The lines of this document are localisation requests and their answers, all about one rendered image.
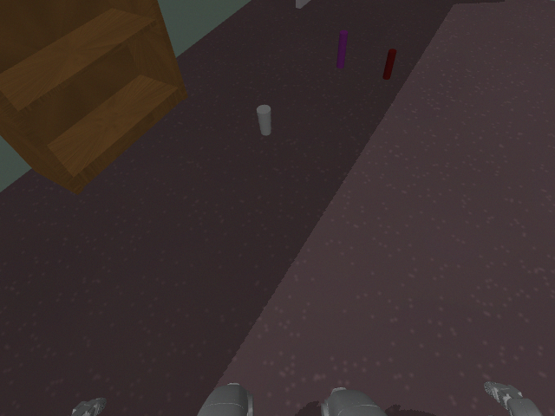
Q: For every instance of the left robot hand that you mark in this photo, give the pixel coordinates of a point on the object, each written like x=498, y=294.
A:
x=91, y=408

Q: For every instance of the right robot hand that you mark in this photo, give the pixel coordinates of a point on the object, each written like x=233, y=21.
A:
x=511, y=399

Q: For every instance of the bookshelf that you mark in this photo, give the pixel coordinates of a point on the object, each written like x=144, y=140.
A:
x=81, y=81

